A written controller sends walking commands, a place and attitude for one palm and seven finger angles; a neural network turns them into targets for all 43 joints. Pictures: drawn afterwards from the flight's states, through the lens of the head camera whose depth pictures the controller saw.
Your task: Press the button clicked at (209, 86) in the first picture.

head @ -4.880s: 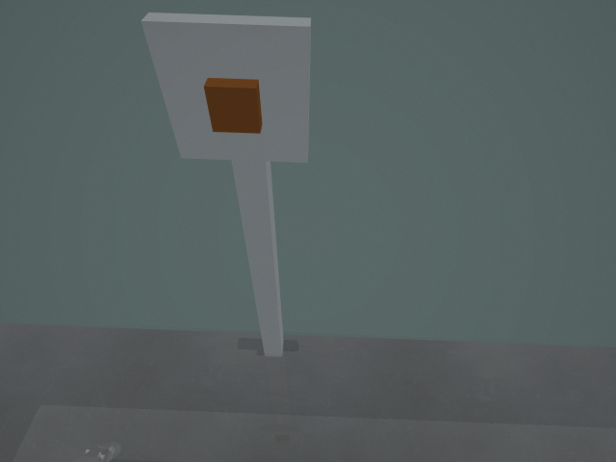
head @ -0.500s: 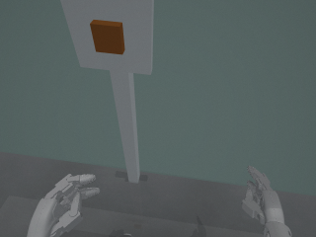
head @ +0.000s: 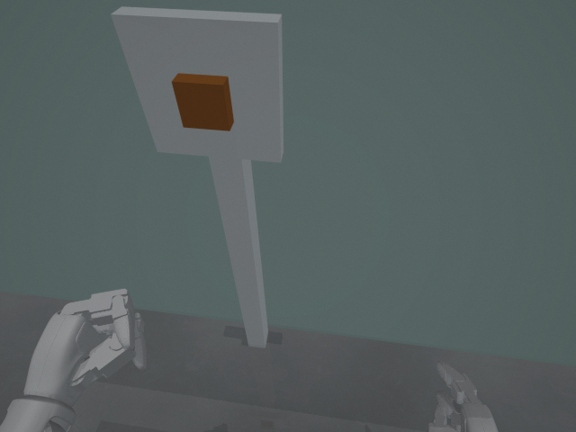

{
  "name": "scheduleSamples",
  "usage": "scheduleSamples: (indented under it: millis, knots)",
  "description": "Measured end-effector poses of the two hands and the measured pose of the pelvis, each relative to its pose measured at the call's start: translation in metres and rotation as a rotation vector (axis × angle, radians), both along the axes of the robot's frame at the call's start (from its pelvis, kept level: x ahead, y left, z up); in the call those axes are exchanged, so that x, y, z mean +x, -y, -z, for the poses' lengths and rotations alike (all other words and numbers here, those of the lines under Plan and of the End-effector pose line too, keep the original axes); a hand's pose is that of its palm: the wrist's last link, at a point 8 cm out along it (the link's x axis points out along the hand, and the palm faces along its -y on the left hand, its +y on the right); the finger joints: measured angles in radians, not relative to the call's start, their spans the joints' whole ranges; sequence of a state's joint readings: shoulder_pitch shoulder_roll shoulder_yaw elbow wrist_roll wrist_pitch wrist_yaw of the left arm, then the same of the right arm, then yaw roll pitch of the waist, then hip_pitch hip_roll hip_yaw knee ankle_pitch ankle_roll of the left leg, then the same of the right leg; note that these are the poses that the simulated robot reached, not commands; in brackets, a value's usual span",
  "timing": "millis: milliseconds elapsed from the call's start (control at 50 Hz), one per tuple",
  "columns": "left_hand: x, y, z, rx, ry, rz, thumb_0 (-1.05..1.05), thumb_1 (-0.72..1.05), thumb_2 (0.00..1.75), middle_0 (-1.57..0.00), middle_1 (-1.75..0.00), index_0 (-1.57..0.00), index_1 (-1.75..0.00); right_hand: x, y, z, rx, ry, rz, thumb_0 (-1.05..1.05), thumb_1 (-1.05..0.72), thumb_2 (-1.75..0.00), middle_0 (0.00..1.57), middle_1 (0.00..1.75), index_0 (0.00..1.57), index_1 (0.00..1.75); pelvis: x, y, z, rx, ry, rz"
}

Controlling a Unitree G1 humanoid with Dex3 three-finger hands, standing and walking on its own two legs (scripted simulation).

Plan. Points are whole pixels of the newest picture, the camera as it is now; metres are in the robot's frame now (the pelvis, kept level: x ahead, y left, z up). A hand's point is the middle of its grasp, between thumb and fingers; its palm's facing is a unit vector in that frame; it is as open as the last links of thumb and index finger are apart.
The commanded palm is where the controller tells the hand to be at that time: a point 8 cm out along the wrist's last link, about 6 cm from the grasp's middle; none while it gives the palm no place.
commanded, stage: raise the hand and make a fist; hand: left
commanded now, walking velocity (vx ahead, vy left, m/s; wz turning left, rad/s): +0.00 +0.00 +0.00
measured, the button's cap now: (205, 101) +0.49 +0.16 +0.23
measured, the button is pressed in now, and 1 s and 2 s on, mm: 0 0 0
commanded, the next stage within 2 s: aim a knuckle at the button in 1.06 s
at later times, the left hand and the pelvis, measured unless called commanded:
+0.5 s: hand (88, 282) +0.22 +0.22 +0.19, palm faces -0.01 -0.99 -0.11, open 3.1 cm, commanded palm +0.19 +0.26 +0.20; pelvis +0.00 +0.00 +0.02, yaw +1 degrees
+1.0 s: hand (91, 258) +0.23 +0.21 +0.21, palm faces +0.00 -0.99 -0.11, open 3.1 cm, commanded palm +0.20 +0.25 +0.22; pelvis +0.00 -0.01 +0.03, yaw +0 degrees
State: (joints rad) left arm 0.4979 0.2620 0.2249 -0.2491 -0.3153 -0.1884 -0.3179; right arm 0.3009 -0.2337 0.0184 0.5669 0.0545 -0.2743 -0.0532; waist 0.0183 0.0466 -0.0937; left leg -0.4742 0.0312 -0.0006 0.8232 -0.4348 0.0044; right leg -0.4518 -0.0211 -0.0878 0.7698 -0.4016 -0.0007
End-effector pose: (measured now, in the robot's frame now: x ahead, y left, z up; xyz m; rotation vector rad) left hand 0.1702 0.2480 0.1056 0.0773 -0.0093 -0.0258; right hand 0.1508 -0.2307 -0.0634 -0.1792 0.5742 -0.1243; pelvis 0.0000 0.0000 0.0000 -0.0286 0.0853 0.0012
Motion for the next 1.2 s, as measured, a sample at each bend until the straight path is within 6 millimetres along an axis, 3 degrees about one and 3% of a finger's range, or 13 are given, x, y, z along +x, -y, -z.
scheduleSamples:
  millis: [140,320,500,720,920,1200]
  knots:
    - [0.008,-0.004,-0.021,0.011,0.040,0.006,0.02,0.90,0.90,-1.29,-1.48,-1.28,-1.48,0.016,0.002,-0.021,-0.028,0.082,-0.008,0.01,-0.91,-0.90,0.20,0.30,0.20,0.30,0.003,-0.004,-0.007,0.001,0.037,-0.001]
    - [0.019,-0.015,-0.055,0.027,0.083,-0.003,0.02,0.90,0.90,-1.30,-1.50,-1.30,-1.50,0.040,-0.020,-0.041,0.000,0.163,-0.082,0.01,-0.91,-0.90,0.20,0.30,0.20,0.30,0.005,-0.004,-0.016,0.004,0.086,-0.007]
    - [0.028,-0.023,-0.084,0.032,0.100,-0.009,0.02,0.90,0.90,-1.31,-1.50,-1.30,-1.50,0.047,-0.032,-0.044,0.019,0.151,-0.131,0.01,-0.91,-0.90,0.20,0.30,0.21,0.30,0.004,-0.002,-0.023,0.009,0.120,-0.015]
    - [0.042,-0.026,-0.120,0.048,0.129,-0.007,0.02,0.90,0.90,-1.31,-1.50,-1.30,-1.50,0.043,-0.023,-0.042,0.024,0.120,-0.115,0.01,-0.91,-0.90,0.20,0.30,0.21,0.30,0.000,0.003,-0.028,0.017,0.143,-0.013]
    - [0.041,-0.016,-0.107,0.018,0.067,-0.004,0.01,0.90,0.90,-1.31,-1.50,-1.30,-1.50,0.038,-0.010,-0.042,0.021,0.112,-0.087,0.01,-0.91,-0.90,0.20,0.30,0.20,0.30,-0.001,0.007,-0.028,0.020,0.145,-0.003]
    - [0.040,-0.013,-0.111,0.031,0.085,-0.014,0.02,0.90,0.90,-1.31,-1.50,-1.30,-1.50,0.038,-0.008,-0.041,0.025,0.115,-0.087,0.01,-0.91,-0.90,0.20,0.30,0.20,0.30,-0.001,0.012,-0.028,0.021,0.152,-0.007]
